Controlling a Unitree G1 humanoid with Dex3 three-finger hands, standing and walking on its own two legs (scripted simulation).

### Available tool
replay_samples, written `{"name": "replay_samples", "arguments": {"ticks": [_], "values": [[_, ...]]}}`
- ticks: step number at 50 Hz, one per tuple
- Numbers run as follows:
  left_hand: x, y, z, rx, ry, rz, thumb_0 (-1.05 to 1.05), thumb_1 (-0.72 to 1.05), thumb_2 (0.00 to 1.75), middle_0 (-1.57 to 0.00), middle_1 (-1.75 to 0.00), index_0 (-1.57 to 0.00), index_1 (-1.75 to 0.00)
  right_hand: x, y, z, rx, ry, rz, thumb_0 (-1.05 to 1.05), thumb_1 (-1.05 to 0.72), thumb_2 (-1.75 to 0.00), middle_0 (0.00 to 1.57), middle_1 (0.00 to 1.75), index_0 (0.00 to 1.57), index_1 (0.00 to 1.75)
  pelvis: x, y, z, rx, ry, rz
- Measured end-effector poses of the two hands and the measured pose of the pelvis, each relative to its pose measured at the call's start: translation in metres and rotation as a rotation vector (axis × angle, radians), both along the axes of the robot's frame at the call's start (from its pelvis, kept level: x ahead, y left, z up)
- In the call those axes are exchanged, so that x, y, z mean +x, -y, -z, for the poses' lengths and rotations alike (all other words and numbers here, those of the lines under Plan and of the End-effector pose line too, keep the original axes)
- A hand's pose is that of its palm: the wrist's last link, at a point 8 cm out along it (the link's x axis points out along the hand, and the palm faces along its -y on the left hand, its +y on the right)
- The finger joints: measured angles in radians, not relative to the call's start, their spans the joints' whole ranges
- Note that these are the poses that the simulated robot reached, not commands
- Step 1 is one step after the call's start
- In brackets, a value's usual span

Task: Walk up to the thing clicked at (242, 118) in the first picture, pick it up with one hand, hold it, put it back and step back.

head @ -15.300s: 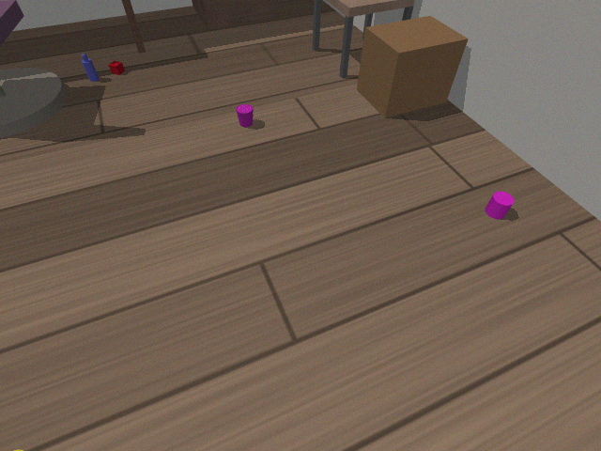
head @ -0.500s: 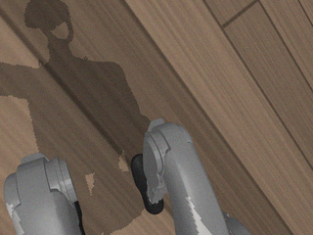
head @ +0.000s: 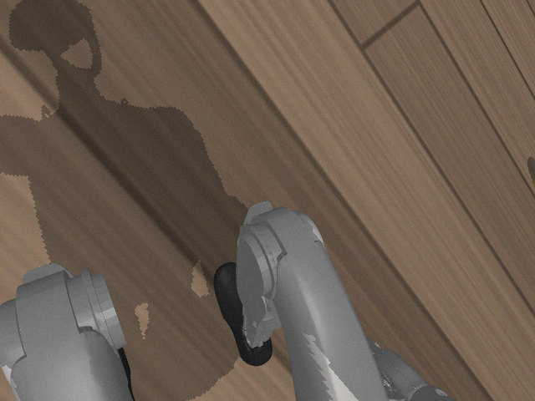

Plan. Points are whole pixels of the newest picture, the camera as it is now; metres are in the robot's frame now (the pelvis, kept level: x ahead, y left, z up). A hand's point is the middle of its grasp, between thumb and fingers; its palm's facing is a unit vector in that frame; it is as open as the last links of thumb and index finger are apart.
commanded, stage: close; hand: left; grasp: from above
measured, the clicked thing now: out of the picture +0.45 +0.34 -0.26
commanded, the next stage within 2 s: settle in 1.46 s
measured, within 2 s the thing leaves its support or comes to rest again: leaves its support in 1.88 s
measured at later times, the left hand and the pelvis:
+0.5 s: hand out of the picture +0.44 +0.33 -0.23, palm faces -0.45 -0.14 -0.88, open 12.5 cm; pelvis +0.00 +0.00 +0.00, yaw -1 degrees
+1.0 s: hand out of the picture +0.44 +0.34 -0.22, palm faces -0.45 -0.13 -0.89, open 12.2 cm; pelvis +0.00 +0.00 +0.00, yaw -1 degrees
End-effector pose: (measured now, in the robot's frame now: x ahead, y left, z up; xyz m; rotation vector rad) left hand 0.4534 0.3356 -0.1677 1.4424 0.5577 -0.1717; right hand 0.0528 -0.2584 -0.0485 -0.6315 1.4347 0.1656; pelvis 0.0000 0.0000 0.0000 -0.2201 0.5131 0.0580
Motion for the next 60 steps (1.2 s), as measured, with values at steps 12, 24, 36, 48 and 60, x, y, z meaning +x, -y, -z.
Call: {"name": "replay_samples", "arguments": {"ticks": [12, 24, 36, 48, 60], "values": [[-0.002, -0.004, 0.001, -0.003, -0.027, -0.010, 0.00, -0.46, 1.06, -0.14, -1.16, -0.16, -1.13, -0.011, -0.003, -0.002, 0.014, -0.031, 0.006, 0.00, -0.90, -0.89, 0.20, 0.30, 0.20, 0.30, 0.000, 0.000, -0.001, -0.003, 0.007, 0.003], [-0.006, -0.001, 0.001, -0.010, -0.013, 0.022, 0.00, -0.39, 1.00, -0.17, -1.17, -0.22, -1.13, -0.008, -0.004, -0.002, 0.015, -0.014, -0.036, 0.00, -0.90, -0.89, 0.20, 0.30, 0.20, 0.30, -0.003, 0.000, 0.001, -0.008, 0.029, 0.009], [-0.007, -0.001, -0.001, 0.005, -0.002, 0.024, 0.01, -0.36, 0.97, -0.23, -1.16, -0.28, -1.12, -0.002, -0.005, -0.004, 0.024, 0.016, -0.059, 0.00, -0.90, -0.89, 0.20, 0.30, 0.20, 0.30, -0.004, -0.001, 0.000, -0.010, 0.031, 0.010], [-0.005, -0.002, -0.002, 0.007, -0.008, -0.001, 0.00, -0.35, 0.95, -0.28, -1.15, -0.30, -1.10, -0.003, -0.004, -0.007, 0.028, 0.023, -0.057, 0.00, -0.90, -0.89, 0.20, 0.30, 0.20, 0.30, -0.005, -0.001, 0.000, -0.008, 0.029, 0.008], [-0.004, -0.003, -0.002, 0.004, -0.012, -0.003, 0.00, -0.36, 0.96, -0.30, -1.15, -0.32, -1.10, -0.007, -0.003, -0.007, 0.021, 0.012, -0.050, 0.00, -0.90, -0.90, 0.20, 0.30, 0.20, 0.30, -0.005, 0.000, 0.000, -0.007, 0.031, 0.008]]}}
